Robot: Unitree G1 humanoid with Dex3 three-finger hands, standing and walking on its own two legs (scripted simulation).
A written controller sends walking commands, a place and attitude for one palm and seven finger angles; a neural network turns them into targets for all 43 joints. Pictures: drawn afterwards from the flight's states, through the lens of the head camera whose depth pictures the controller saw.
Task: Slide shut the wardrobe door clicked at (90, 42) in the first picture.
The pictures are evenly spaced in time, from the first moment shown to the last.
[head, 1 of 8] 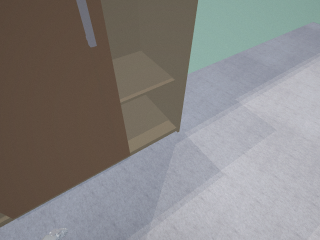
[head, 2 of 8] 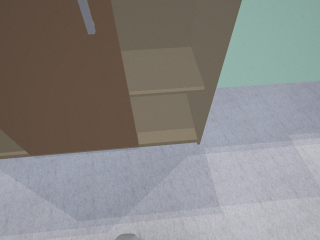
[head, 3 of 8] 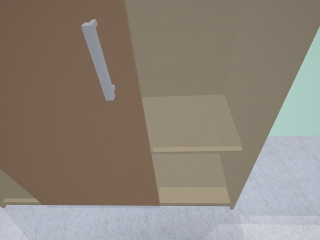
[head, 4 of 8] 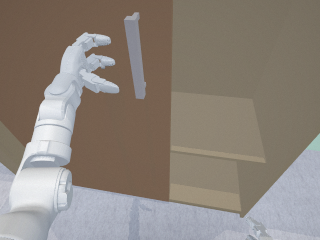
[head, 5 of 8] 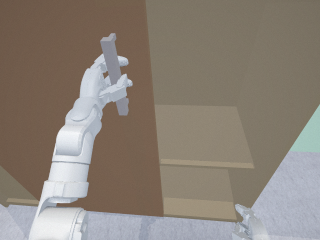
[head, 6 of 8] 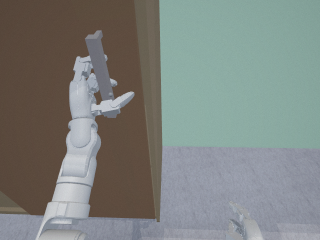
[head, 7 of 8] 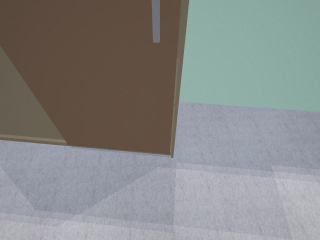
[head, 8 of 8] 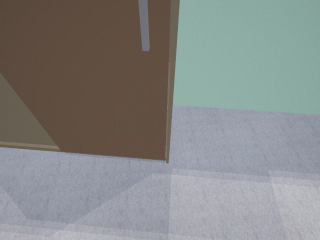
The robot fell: no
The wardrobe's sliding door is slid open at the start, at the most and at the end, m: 0.43 0.43 0.00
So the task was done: yes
